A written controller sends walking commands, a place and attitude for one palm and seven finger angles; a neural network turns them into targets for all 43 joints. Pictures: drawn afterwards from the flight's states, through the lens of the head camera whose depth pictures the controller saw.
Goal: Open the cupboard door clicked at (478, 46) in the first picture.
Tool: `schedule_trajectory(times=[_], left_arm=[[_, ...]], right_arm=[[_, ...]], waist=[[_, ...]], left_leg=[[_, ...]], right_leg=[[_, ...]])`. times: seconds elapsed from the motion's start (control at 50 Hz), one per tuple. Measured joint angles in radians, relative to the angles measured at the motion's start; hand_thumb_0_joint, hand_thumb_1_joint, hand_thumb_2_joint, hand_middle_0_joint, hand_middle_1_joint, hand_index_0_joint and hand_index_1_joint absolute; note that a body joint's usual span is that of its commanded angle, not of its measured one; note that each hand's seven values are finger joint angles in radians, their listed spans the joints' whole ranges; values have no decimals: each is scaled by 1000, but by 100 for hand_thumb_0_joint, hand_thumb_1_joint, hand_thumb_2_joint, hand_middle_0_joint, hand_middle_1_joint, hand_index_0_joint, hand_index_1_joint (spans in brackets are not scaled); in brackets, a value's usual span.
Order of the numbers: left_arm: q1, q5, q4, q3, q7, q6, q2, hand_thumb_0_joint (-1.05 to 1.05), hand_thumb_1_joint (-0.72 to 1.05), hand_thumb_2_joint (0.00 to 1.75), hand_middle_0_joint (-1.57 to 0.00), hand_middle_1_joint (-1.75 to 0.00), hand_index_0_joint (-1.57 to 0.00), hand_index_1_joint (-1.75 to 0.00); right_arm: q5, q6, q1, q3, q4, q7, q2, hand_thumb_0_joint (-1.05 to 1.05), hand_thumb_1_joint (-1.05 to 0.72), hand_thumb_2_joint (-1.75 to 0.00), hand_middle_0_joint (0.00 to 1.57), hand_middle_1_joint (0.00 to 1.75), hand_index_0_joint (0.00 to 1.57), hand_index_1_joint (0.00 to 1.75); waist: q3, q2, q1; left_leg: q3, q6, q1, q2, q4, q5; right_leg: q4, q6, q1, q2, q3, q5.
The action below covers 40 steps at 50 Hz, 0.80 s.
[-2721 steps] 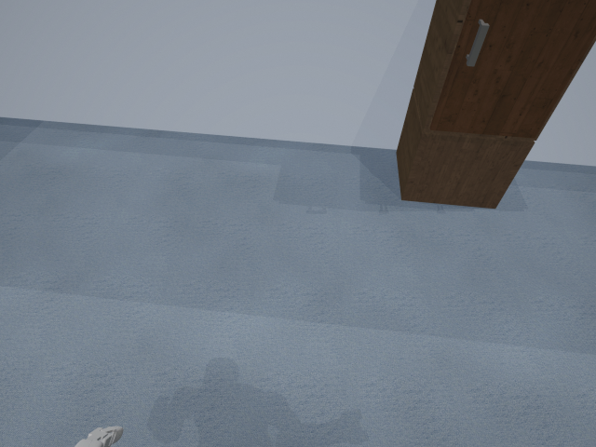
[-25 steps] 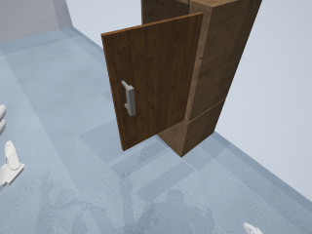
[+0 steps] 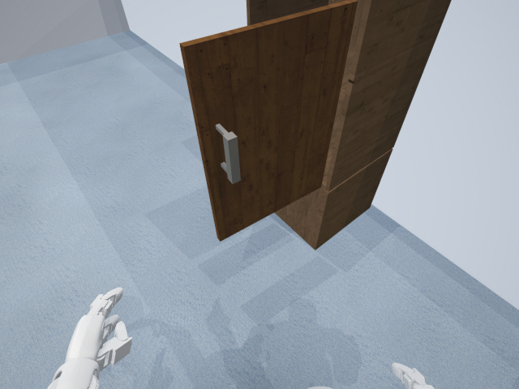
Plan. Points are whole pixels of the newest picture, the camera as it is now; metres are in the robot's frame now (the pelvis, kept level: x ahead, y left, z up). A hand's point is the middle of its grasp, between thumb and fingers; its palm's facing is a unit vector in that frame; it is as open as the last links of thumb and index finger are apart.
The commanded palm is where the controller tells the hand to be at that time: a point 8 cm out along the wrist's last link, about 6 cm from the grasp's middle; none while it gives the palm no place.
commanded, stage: let the arm hang, fingers relaxed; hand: left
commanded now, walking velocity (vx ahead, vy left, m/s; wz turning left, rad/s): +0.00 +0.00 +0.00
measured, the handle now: (227, 153) +0.59 +0.08 +0.02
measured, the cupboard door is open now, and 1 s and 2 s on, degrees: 85 85 85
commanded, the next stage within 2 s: look to check the result in 0.94 s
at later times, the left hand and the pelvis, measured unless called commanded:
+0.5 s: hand out of the picture +0.04 +0.18 -0.16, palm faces -0.01 -0.96 -0.27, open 7.3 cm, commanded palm none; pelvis +0.00 -0.03 +0.01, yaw -1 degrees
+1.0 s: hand out of the picture +0.03 +0.17 -0.16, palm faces +0.00 -0.97 -0.22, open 7.4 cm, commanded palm none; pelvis +0.00 -0.02 +0.01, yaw -1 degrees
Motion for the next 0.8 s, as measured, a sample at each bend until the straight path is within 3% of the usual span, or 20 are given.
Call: schedule_trajectory(times=[0.06, 0.12, 0.16, 0.26, 0.44, 0.8], left_arm=[[-2, -4, 210, -79, -25, 27, -54, 1, 91, 90, -19, -30, -19, -30], [43, -12, 351, -134, -42, 7, -90, 1, 92, 90, -19, -30, -20, -30], [29, -28, 411, -99, -19, -28, -96, -4, 98, 89, -20, -30, -21, -30], [15, -12, 552, -108, -25, -29, -50, -5, 99, 89, -21, -30, -21, -30], [-23, -21, 709, -109, -15, -45, -29, -1, 93, 90, -20, -30, -20, -30], [-53, -18, 792, -115, -18, -55, -72, 0, 91, 90, -20, -30, -20, -30]], right_arm=[[1, 26, 9, 15, 33, 6, 25, 1, -91, -90, 20, 30, 20, 30], [14, 50, 28, 20, 71, 11, 48, 1, -91, -90, 20, 30, 20, 30], [24, 69, 35, 8, 111, 9, 54, 1, -91, -90, 20, 30, 20, 30], [20, 89, 73, -9, 203, 5, 52, 1, -91, -90, 20, 30, 20, 30], [26, 70, 87, -4, 312, -6, 57, 1, -91, -90, 20, 30, 20, 30], [24, 59, 27, -5, 359, -6, 63, 1, -91, -90, 20, 30, 20, 30]], waist=[[35, -49, 10], [54, -104, 27], [76, -94, 35], [73, -45, 20], [74, -10, 28], [57, -17, 36]], left_leg=[[18, -15, 18, 4, -21, 10], [44, -37, 5, 3, 20, -15], [23, -43, -15, 21, 62, -40], [-22, -52, 3, 43, 21, -9], [-7, -53, 85, 40, -99, 42], [4, -47, 126, 32, -160, 75]], right_leg=[[-143, 5, 35, -20, -7, 43], [-420, -11, 144, -33, 4, 208], [-428, -28, 146, -15, -15, 247], [-497, -40, 190, 8, -58, 242], [-608, -32, 262, 4, -43, 298], [-655, -24, 295, -4, -32, 326]])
